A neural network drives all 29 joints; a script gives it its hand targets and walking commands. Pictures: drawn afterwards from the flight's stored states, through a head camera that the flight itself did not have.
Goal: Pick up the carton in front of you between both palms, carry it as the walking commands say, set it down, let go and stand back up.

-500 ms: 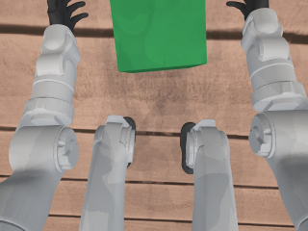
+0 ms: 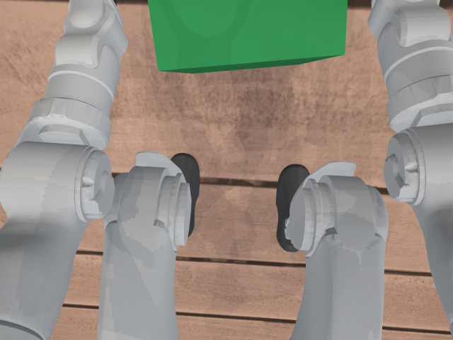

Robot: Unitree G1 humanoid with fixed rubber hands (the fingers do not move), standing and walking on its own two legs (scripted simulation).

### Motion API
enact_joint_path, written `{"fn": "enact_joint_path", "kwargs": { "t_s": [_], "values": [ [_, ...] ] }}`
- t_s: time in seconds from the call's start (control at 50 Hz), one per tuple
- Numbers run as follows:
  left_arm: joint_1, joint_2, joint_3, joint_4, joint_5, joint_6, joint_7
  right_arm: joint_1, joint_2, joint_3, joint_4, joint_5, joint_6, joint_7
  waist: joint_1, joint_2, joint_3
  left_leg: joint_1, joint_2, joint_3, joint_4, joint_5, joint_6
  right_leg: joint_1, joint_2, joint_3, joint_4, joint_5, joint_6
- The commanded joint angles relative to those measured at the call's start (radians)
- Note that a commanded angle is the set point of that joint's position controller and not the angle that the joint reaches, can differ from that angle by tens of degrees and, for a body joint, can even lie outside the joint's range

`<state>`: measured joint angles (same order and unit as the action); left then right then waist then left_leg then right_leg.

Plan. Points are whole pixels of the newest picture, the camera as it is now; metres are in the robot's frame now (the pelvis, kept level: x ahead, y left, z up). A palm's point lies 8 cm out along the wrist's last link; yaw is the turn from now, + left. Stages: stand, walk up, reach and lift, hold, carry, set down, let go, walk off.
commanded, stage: reach and lift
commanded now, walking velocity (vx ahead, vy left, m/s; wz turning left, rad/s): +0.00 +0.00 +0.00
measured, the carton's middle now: out of the picture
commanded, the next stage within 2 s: none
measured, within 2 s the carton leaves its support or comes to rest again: leaves its support in 0.60 s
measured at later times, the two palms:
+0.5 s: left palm out of the picture +0.52 +0.16 -0.17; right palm out of the picture +0.55 -0.15 -0.17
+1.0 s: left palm out of the picture +0.49 +0.14 -0.02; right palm out of the picture +0.51 -0.16 -0.02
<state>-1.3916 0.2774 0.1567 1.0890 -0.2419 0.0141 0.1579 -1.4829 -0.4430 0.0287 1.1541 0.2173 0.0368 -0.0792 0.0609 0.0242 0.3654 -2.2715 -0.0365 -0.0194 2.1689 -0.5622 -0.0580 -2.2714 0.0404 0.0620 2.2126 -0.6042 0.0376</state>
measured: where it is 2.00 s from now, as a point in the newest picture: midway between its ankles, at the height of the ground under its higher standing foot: (235, 216)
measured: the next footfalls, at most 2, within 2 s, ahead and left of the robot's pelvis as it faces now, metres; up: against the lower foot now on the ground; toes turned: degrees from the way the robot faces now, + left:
none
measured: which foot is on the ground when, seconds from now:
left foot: down 0.00-1.00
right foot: down 0.00-1.00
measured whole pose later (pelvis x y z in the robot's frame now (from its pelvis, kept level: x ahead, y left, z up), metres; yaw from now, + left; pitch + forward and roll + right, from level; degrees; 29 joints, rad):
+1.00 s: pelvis -0.01 +0.00 +0.06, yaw -2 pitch +43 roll +2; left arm -1.10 0.01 0.51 0.74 0.14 0.31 0.10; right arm -1.21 -0.13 -0.35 0.90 -0.14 0.32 -0.08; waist 0.04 -0.01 -0.08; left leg -2.19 -0.09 -0.07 1.96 -0.52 -0.09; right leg -2.20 0.12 0.08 1.98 -0.53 0.06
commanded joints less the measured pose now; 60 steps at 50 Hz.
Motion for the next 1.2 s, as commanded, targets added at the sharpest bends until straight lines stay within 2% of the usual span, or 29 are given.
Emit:
{"fn": "enact_joint_path", "kwargs": {
  "t_s": [0.0, 0.1, 0.18, 0.26, 0.32, 0.36, 0.42, 0.46, 0.52, 0.58, 0.66, 0.72, 0.74, 0.76, 0.82, 0.88, 0.94, 1.06, 1.18],
  "values": [
    [-0.164, 0.095, 0.003, -0.099, -0.013, -0.021, 0.007, -0.250, -0.087, -0.007, -0.097, -0.002, -0.019, -0.005, 0.012, -0.122, -1.345, 0.663, -0.009, 0.089, -0.128, 0.478, -0.007, 0.646, -0.010, -0.073, -0.172, 0.434, -0.003],
    [-0.174, 0.091, 0.025, -0.066, 0.017, -0.020, -0.002, -0.238, -0.052, -0.024, -0.037, -0.020, -0.011, 0.000, 0.016, -0.103, -1.187, 0.547, -0.005, 0.090, -0.149, 0.356, -0.011, 0.552, -0.012, -0.058, -0.201, 0.329, -0.009],
    [-0.224, 0.086, 0.019, -0.071, 0.024, -0.023, -0.004, -0.287, -0.036, -0.009, -0.039, -0.010, -0.013, -0.001, 0.025, -0.096, -1.185, 0.543, -0.003, 0.092, -0.157, 0.325, -0.010, 0.556, -0.011, -0.051, -0.212, 0.302, -0.010],
    [-0.293, 0.005, -0.025, -0.074, 0.002, -0.022, -0.006, -0.358, 0.045, 0.046, -0.045, 0.015, -0.013, -0.001, 0.029, -0.108, -1.185, 0.557, -0.011, 0.093, -0.164, 0.300, -0.007, 0.576, -0.004, -0.048, -0.221, 0.275, -0.010],
    [-0.302, -0.029, 0.003, -0.035, 0.037, -0.019, -0.003, -0.371, 0.066, 0.022, -0.027, -0.023, -0.012, -0.007, 0.019, -0.103, -1.158, 0.573, -0.022, 0.089, -0.168, 0.285, -0.009, 0.575, 0.004, -0.053, -0.228, 0.258, -0.009],
    [-0.408, -0.281, -0.054, -0.068, 0.046, -0.012, -0.052, -0.457, 0.339, 0.075, -0.036, -0.025, -0.003, 0.042, 0.015, -0.112, -1.150, 0.576, -0.041, 0.089, -0.168, 0.291, 0.000, 0.577, 0.025, -0.055, -0.227, 0.268, -0.018],
    [-0.580, -0.678, -0.108, -0.113, 0.101, 0.034, -0.166, -0.547, 0.756, 0.103, -0.043, -0.076, 0.027, 0.154, 0.008, -0.105, -1.103, 0.548, -0.072, 0.096, -0.139, 0.269, 0.010, 0.522, 0.053, -0.070, -0.206, 0.253, -0.029],
    [-0.607, -0.819, -0.106, -0.150, 0.131, 0.069, -0.230, -0.518, 0.912, 0.065, -0.068, -0.115, 0.053, 0.209, 0.004, -0.097, -1.077, 0.522, -0.086, 0.109, -0.127, 0.262, 0.017, 0.483, 0.068, -0.090, -0.199, 0.249, -0.037],
    [-0.592, -0.932, -0.109, -0.206, 0.133, 0.101, -0.279, -0.486, 1.024, 0.037, -0.116, -0.136, 0.079, 0.252, -0.001, -0.085, -1.100, 0.515, -0.093, 0.116, -0.121, 0.318, 0.021, 0.461, 0.080, -0.105, -0.187, 0.300, -0.041],
    [-0.576, -1.022, -0.148, -0.265, 0.097, 0.119, -0.295, -0.489, 1.100, 0.067, -0.213, -0.112, 0.089, 0.263, -0.009, -0.088, -1.241, 0.562, -0.098, 0.122, -0.109, 0.415, 0.021, 0.520, 0.087, -0.115, -0.173, 0.395, -0.039],
    [-0.567, -1.128, -0.230, -0.374, 0.044, 0.147, -0.293, -0.538, 1.195, 0.171, -0.404, -0.047, 0.099, 0.244, -0.016, -0.113, -1.573, 0.669, -0.104, 0.133, -0.105, 0.549, 0.015, 0.706, 0.092, -0.126, -0.169, 0.547, -0.029],
    [-0.578, -1.169, -0.292, -0.493, 0.035, 0.187, -0.290, -0.527, 1.263, 0.224, -0.533, -0.035, 0.140, 0.227, -0.014, -0.132, -1.822, 0.713, -0.113, 0.143, -0.136, 0.572, 0.004, 0.851, 0.104, -0.134, -0.189, 0.613, -0.022],
    [-0.569, -1.183, -0.312, -0.524, 0.045, 0.200, -0.284, -0.509, 1.301, 0.237, -0.552, -0.040, 0.156, 0.219, -0.002, -0.131, -1.866, 0.719, -0.120, 0.152, -0.151, 0.562, 0.001, 0.871, 0.111, -0.140, -0.201, 0.606, -0.016],
    [-0.563, -1.185, -0.324, -0.555, 0.053, 0.211, -0.281, -0.481, 1.321, 0.240, -0.563, -0.050, 0.172, 0.214, -0.004, -0.133, -1.884, 0.726, -0.124, 0.153, -0.169, 0.541, -0.001, 0.878, 0.117, -0.144, -0.219, 0.586, -0.012],
    [-0.519, -1.196, -0.319, -0.564, 0.106, 0.250, -0.283, -0.387, 1.383, 0.208, -0.515, -0.096, 0.220, 0.216, 0.007, -0.119, -1.777, 0.693, -0.127, 0.155, -0.244, 0.407, 0.001, 0.795, 0.130, -0.149, -0.296, 0.445, -0.009],
    [-0.449, -1.214, -0.231, -0.448, 0.190, 0.286, -0.300, -0.302, 1.412, 0.108, -0.368, -0.178, 0.257, 0.236, 0.014, -0.110, -1.510, 0.596, -0.124, 0.150, -0.324, 0.226, 0.015, 0.643, 0.131, -0.150, -0.384, 0.251, -0.016],
    [-0.414, -1.216, -0.126, -0.366, 0.279, 0.308, -0.319, -0.278, 1.399, -0.010, -0.286, -0.260, 0.275, 0.256, 0.014, -0.102, -1.373, 0.562, -0.124, 0.140, -0.396, 0.133, 0.027, 0.584, 0.135, -0.145, -0.458, 0.145, -0.022],
    [-0.412, -1.242, -0.076, -0.340, 0.333, 0.320, -0.341, -0.289, 1.399, -0.101, -0.257, -0.322, 0.278, 0.268, -0.004, -0.079, -1.411, 0.633, -0.128, 0.131, -0.498, 0.123, 0.027, 0.648, 0.136, -0.138, -0.557, 0.134, -0.029],
    [-0.365, -1.302, -0.125, -0.364, 0.321, 0.340, -0.355, -0.253, 1.450, -0.061, -0.312, -0.315, 0.296, 0.278, -0.017, -0.061, -1.530, 0.753, -0.133, 0.133, -0.580, 0.156, 0.020, 0.780, 0.135, -0.143, -0.636, 0.174, -0.024]
  ]
}}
